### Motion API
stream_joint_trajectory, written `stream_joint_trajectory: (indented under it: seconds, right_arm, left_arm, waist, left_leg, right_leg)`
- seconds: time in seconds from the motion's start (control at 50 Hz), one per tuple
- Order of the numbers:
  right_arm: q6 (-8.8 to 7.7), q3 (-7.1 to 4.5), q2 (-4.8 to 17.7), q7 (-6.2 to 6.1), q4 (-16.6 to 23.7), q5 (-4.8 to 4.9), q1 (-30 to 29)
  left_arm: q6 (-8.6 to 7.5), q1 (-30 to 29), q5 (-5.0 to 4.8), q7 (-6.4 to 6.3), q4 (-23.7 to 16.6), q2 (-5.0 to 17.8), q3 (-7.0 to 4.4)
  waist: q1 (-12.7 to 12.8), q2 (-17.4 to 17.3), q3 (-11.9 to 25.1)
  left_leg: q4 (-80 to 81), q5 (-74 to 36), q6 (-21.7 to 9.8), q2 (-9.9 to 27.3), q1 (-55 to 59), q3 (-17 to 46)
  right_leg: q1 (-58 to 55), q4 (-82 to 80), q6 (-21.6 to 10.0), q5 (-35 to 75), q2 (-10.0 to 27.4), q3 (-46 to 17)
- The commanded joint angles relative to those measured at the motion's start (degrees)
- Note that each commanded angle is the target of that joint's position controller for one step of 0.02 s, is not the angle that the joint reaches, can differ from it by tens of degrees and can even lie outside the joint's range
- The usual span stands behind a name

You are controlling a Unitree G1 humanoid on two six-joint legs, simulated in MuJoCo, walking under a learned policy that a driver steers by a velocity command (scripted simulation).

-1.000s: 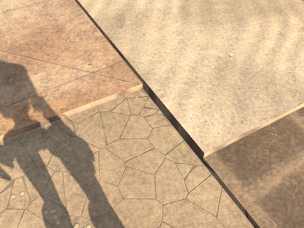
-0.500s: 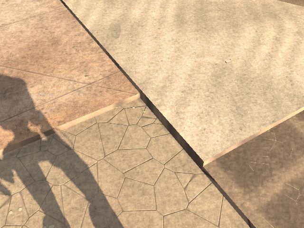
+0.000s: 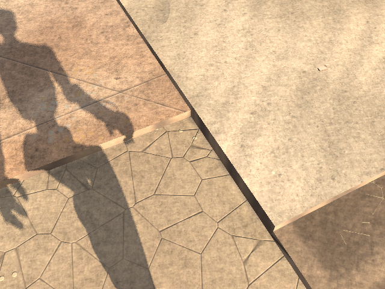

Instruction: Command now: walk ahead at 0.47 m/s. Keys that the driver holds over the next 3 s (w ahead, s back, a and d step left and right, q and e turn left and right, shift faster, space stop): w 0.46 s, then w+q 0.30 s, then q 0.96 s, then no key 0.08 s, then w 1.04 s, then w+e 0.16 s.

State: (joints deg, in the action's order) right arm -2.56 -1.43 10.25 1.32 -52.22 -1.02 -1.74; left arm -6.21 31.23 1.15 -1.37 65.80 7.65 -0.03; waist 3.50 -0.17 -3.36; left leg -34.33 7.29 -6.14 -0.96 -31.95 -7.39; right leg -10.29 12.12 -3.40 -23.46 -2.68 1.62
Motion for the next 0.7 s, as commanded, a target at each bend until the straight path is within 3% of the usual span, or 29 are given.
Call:
stream_joint_trajectory:
  seconds: [0.02,0.04,0.06,0.08,0.1,0.12,0.16,0.18,0.26,0.36,0.42,0.48,0.52,0.54,0.56,0.58,0.6,0.62,0.64,0.66,0.7]
  right_arm:
    - [-1.23,-2.86,7.5,-1.38,-3.8,0.06,20.2]
    - [-1.54,-4.11,11.2,-1.92,-5.6,-1.30,28.5]
    - [-1.40,-5.12,15.8,-1.63,-5.3,-2.51,30.3]
    - [-0.91,-4.98,13.8,-0.89,-5.2,-0.01,26.0]
    - [-1.13,-3.98,10.5,-0.80,-3.9,0.61,19.0]
    - [-1.79,-3.07,6.8,-0.56,-3.6,0.49,16.0]
    - [-2.85,-1.73,3.1,-1.05,-5.1,0.14,16.6]
    - [-3.33,-1.45,2.8,-1.26,-5.9,0.08,18.0]
    - [-4.14,-1.50,5.6,-1.52,-7.5,0.26,23.6]
    - [-3.91,-0.79,5.2,-1.55,-8.2,0.41,29.1]
    - [-3.89,-0.64,5.5,-1.92,-9.2,0.32,32.7]
    - [-3.53,-0.67,5.7,-2.47,-10.1,-0.37,35.0]
    - [-3.43,-0.89,6.8,-2.74,-9.8,-0.67,32.7]
    - [-3.44,-1.14,7.6,-2.75,-9.5,-0.67,31.6]
    - [-3.37,-1.23,8.2,-2.41,-9.0,-0.21,29.8]
    - [-3.58,-0.94,7.3,-2.16,-8.0,0.54,28.6]
    - [-3.45,0.36,1.1,-1.66,-6.0,2.97,33.8]
    - [-2.77,-1.09,5.0,-2.11,-7.0,2.12,34.2]
    - [-2.30,-1.76,6.1,-2.11,-5.8,0.92,29.6]
    - [-2.26,-1.71,5.0,-1.73,-4.7,0.40,26.0]
    - [-0.94,-2.15,3.5,-0.99,-4.1,-0.73,24.7]
  left_arm:
    - [-0.27,-1.2,-0.29,-0.25,-1.8,10.5,-1.96]
    - [-0.16,-0.8,-0.52,0.12,-2.8,8.9,-1.56]
    - [0.23,6.0,-1.89,0.91,-3.8,1.6,-0.59]
    - [0.51,1.8,-0.77,1.01,-4.0,7.3,-2.13]
    - [0.44,-4.4,-0.38,1.15,-6.4,8.0,-2.52]
    - [0.19,-7.6,-0.04,1.29,-7.1,7.6,-2.57]
    - [1.31,-7.0,1.04,1.68,-6.9,5.5,-2.63]
    - [1.97,-6.3,1.16,1.95,-6.8,4.3,-2.55]
    - [3.52,-13.7,1.35,2.57,-9.9,4.8,-2.82]
    - [3.47,-27.2,0.28,3.06,-14.5,4.7,-2.26]
    - [3.31,-32.5,-0.12,3.03,-16.1,4.4,-1.86]
    - [2.80,-34.4,-0.01,2.75,-17.2,5.1,-1.97]
    - [2.14,-30.9,-0.11,2.27,-16.8,6.2,-2.54]
    - [1.71,-25.7,-0.12,1.82,-15.3,7.3,-3.10]
    - [1.11,-18.6,0.01,1.36,-13.0,8.8,-3.92]
    - [0.45,-9.6,1.31,0.70,-10.9,11.9,-5.07]
    - [0.47,-2.3,3.07,0.31,-10.5,18.3,-6.74]
    - [1.50,-5.3,1.30,1.10,-10.7,16.4,-6.73]
    - [1.75,-11.8,0.26,1.42,-11.9,12.8,-5.71]
    - [1.43,-16.5,-0.04,1.62,-12.7,9.1,-4.78]
    - [0.69,-17.2,-0.14,0.95,-11.7,5.8,-3.77]
  waist:
    - [-12.3,5.7,7.2]
    - [-14.7,2.0,12.4]
    - [-9.9,-10.9,18.2]
    - [-9.6,-4.7,16.1]
    - [-6.9,-3.2,6.4]
    - [-5.8,0.4,2.2]
    - [-2.3,0.2,0.3]
    - [-1.5,-0.3,0.5]
    - [-1.5,-1.7,-1.5]
    - [-4.9,-2.6,-2.9]
    - [-6.8,-3.5,-2.6]
    - [-7.2,-3.7,-2.7]
    - [-4.4,-4.2,-1.3]
    - [-2.2,-4.8,1.1]
    - [1.2,-3.8,4.4]
    - [4.7,-2.4,9.8]
    - [3.7,8.5,19.5]
    - [2.4,6.1,20.5]
    - [-0.2,2.6,11.3]
    - [-1.3,1.1,5.0]
    - [-4.0,2.8,-0.1]
  left_leg:
    - [5.8,-1.8,-3.7,-3.1,26.2,-0.2]
    - [7.1,7.6,-5.7,6.5,38.9,10.3]
    - [12.7,13.4,-14.2,24.2,51.4,41.0]
    - [20.5,21.6,-14.7,22.9,46.5,48.9]
    - [22.3,23.1,-12.6,21.6,37.5,39.4]
    - [24.2,16.0,-11.0,19.2,29.9,33.2]
    - [25.5,4.4,-7.9,14.7,21.7,23.6]
    - [25.8,0.3,-7.5,13.8,20.6,20.8]
    - [27.5,-7.4,-6.7,11.7,21.2,14.6]
    - [27.3,-17.8,-3.9,9.2,25.4,10.0]
    - [26.1,-22.9,-3.4,9.9,30.9,9.4]
    - [22.1,-30.3,-4.6,12.1,37.0,10.1]
    - [16.4,-42.8,-4.4,12.6,37.9,10.4]
    - [11.1,-48.4,-4.0,12.3,37.7,10.6]
    - [2.8,-46.8,-3.1,10.8,35.6,10.1]
    - [-9.1,-34.0,-2.3,8.9,25.7,9.6]
    - [-31.0,-2.3,0.4,1.0,6.5,5.0]
    - [-40.8,20.7,0.1,-2.0,-0.2,8.4]
    - [-41.6,16.5,-0.2,1.9,-2.9,10.5]
    - [-38.9,12.5,-0.1,4.1,-2.7,10.5]
    - [-34.9,9.4,0.4,6.3,0.5,10.2]
  right_leg:
    - [9.2,25.0,-3.8,64.8,12.5,-1.3]
    - [19.4,40.4,-3.5,46.4,10.1,-0.1]
    - [39.1,63.9,-1.5,-2.3,-0.8,1.5]
    - [44.8,69.2,-2.8,-2.5,0.0,-5.4]
    - [47.5,67.3,-3.2,3.6,3.5,-5.1]
    - [45.7,64.1,-3.2,7.2,5.3,-4.8]
    - [39.7,58.9,-2.3,8.5,7.5,-4.7]
    - [38.2,57.0,-1.7,8.5,7.7,-4.4]
    - [44.1,49.7,0.2,13.2,8.8,-1.4]
    - [46.5,33.0,1.8,22.5,7.6,2.2]
    - [45.8,26.0,1.3,24.3,5.8,3.8]
    - [45.6,23.4,-0.4,20.6,4.4,4.0]
    - [39.3,20.5,-1.9,15.8,2.2,3.9]
    - [33.1,18.8,-2.7,13.8,0.5,4.0]
    - [24.0,14.0,-3.6,15.9,-0.1,4.1]
    - [9.2,12.8,-5.5,16.5,6.3,-2.0]
    - [-9.7,11.7,-12.1,13.7,24.8,-25.8]
    - [-6.7,5.6,-14.6,11.6,28.6,-37.2]
    - [2.2,3.2,-12.6,4.9,26.1,-29.3]
    - [10.6,-0.1,-10.5,4.7,23.8,-22.7]
    - [19.7,-3.0,-6.4,11.3,19.3,-12.2]
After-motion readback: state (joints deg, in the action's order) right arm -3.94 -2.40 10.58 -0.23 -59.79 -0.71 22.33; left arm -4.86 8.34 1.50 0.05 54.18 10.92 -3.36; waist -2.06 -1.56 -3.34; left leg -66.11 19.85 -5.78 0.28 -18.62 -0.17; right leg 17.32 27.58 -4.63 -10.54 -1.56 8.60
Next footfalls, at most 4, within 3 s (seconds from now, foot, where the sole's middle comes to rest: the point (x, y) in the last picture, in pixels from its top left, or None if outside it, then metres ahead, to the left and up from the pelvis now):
0.04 left None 0.19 0.07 -0.76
0.58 right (239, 271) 0.50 -0.08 -0.76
1.06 left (181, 216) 0.69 0.13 -0.76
1.64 right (228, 213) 0.71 -0.05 -0.76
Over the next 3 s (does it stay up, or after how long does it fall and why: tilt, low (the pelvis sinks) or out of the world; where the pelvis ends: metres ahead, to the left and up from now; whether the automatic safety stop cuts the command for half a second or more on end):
stays up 0.96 0.36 0.01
